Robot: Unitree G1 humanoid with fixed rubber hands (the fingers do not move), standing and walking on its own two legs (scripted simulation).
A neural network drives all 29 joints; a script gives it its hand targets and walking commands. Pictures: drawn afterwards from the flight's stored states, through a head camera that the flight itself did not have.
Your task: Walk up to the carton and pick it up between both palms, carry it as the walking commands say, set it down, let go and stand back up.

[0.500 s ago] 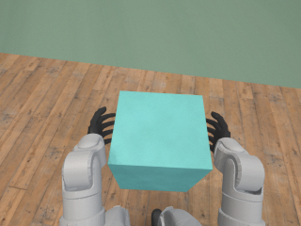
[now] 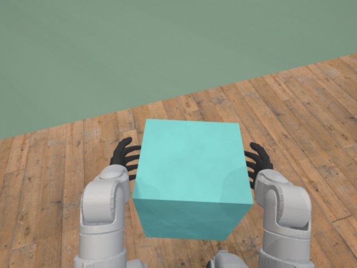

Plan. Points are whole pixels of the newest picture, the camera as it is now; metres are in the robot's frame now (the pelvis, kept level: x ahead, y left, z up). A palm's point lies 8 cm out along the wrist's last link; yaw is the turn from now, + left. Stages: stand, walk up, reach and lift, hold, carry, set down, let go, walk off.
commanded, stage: carry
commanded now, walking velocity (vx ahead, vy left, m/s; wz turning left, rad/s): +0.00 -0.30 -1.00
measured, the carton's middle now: (188, 184) +0.30 -0.01 -0.01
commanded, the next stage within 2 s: none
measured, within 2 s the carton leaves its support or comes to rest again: neither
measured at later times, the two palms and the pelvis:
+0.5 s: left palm (307, 154) +0.29 -0.23 +0.11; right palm out of the picture +0.16 -0.49 +0.10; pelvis -0.03 -0.23 +0.00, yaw -29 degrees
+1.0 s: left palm out of the picture +0.13 -0.54 +0.13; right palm out of the picture -0.11 -0.70 +0.12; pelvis -0.15 -0.38 +0.03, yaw -57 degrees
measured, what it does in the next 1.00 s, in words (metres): steps to the right, turning right: left foot, then right foot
